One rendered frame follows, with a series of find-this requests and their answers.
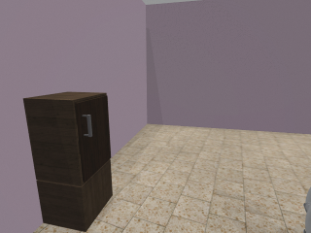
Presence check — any cupboard door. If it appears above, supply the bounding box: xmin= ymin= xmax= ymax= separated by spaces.
xmin=75 ymin=95 xmax=111 ymax=183

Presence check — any handle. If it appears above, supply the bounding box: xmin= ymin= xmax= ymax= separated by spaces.
xmin=82 ymin=115 xmax=92 ymax=137

